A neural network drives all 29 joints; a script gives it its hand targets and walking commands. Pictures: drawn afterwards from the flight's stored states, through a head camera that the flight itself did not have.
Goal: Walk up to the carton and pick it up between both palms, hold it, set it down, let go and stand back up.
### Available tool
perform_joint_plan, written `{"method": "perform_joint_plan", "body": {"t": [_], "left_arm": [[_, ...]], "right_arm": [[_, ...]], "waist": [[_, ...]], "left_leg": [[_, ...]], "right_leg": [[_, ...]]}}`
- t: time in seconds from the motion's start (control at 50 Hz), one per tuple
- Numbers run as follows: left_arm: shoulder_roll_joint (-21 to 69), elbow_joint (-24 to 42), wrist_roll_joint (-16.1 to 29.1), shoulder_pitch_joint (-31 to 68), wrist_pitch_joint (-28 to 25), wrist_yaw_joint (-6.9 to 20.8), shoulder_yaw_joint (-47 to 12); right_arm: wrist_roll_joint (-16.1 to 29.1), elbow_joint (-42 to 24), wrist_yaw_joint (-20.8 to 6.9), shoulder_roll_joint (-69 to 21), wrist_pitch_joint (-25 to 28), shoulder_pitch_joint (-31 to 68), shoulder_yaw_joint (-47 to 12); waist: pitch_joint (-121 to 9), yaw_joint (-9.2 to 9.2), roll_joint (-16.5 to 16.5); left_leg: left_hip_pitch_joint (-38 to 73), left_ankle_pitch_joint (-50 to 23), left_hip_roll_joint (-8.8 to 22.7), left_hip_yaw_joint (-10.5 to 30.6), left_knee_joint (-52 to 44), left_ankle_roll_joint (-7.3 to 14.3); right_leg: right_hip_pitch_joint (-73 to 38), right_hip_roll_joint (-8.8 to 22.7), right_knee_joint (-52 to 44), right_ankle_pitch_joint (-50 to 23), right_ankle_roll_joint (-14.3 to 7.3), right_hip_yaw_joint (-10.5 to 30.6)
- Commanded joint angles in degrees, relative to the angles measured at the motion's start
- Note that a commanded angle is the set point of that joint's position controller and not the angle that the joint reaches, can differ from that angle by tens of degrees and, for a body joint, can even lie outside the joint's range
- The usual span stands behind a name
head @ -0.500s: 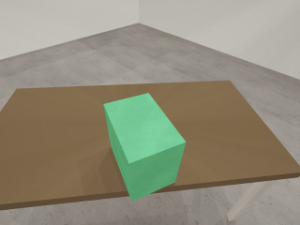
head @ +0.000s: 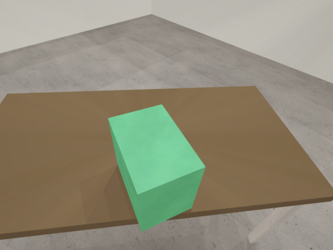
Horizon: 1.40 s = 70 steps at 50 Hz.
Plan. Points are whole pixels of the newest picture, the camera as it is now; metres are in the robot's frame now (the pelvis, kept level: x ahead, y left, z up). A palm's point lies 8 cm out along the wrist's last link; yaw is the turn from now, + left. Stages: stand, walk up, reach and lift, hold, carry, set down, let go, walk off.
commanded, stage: stand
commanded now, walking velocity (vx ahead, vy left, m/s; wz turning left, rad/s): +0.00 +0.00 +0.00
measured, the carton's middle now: (152, 165) +0.38 +0.03 -0.03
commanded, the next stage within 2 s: none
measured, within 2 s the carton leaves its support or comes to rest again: neither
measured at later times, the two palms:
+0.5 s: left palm out of the picture +0.03 +0.22 -0.15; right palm out of the picture +0.01 -0.22 -0.13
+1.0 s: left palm out of the picture +0.02 +0.21 -0.15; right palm out of the picture +0.00 -0.22 -0.14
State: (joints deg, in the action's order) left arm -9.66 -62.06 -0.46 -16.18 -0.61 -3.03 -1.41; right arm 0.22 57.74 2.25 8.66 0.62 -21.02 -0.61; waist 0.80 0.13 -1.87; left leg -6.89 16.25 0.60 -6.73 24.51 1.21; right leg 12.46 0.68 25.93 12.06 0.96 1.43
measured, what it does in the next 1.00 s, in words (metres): stands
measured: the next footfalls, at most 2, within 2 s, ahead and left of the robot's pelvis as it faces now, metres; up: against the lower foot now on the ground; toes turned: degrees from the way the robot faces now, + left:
none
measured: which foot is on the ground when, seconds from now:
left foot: down 0.00-1.00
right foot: down 0.00-1.00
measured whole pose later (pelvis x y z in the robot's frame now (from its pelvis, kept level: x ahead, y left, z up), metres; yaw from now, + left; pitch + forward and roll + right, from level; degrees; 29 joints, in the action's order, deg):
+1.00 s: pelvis +0.02 -0.01 +0.00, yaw +0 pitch -2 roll +0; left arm -9.1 -63.7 -0.3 -15.4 -0.8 -3.3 -1.4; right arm 0.3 60.4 2.5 7.9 0.7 -19.4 -0.6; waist 1.9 0.2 -1.6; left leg -3.9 16.3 1.2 -6.6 21.9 0.5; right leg 9.8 0.0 24.0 12.5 0.4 1.2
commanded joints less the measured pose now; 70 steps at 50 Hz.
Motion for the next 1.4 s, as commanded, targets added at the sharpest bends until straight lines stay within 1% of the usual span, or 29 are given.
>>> {"method": "perform_joint_plan", "body": {"t": [0.0,0.16,0.4,0.88,1.38], "left_arm": [[-6.18,1.92,0.02,-3.34,-0.76,-0.45,1.03],[-6.09,1.63,0.09,-2.89,-0.76,-0.54,0.87],[-5.85,1.23,0.09,-2.48,-0.81,-0.62,0.86],[-5.48,0.36,0.11,-2.87,-0.93,-0.61,1.01],[-4.86,-0.53,0.15,-3.72,-0.91,-0.58,1.02]], "right_arm": [[0.01,-1.99,0.5,7.8,0.79,-5.07,1.57],[0.01,-1.64,0.58,7.63,0.74,-4.54,1.44],[0.04,-0.97,0.62,7.34,0.69,-3.93,1.4],[0.1,0.73,0.62,6.67,0.73,-3.77,1.48],[0.15,2.16,0.71,5.96,0.73,-4.28,1.38]], "waist": [[3.51,-0.08,1.59],[3.07,0.02,1.89],[3.2,0.07,1.87],[3.87,0.02,1.91],[5.11,0.05,1.76]], "left_leg": [[-1.11,-9.94,6.69,7.84,-6.6,0.15],[0.39,-13.49,6.86,7.43,-6.43,0.24],[1.38,-15.31,7.06,6.97,-6.55,0.34],[1.58,-12.89,7.24,6.42,-7.42,0.23],[0.53,-9.32,7.32,6.38,-8.0,0.15]], "right_leg": [[1.53,4.71,-4.59,-9.45,-1.37,4.3],[0.96,4.81,-4.31,-11.77,-1.33,3.86],[0.29,4.91,-4.29,-13.3,-1.35,3.65],[-0.45,4.91,-5.61,-13.04,-1.25,3.95],[0.36,4.79,-6.46,-10.36,-1.07,4.29]]}}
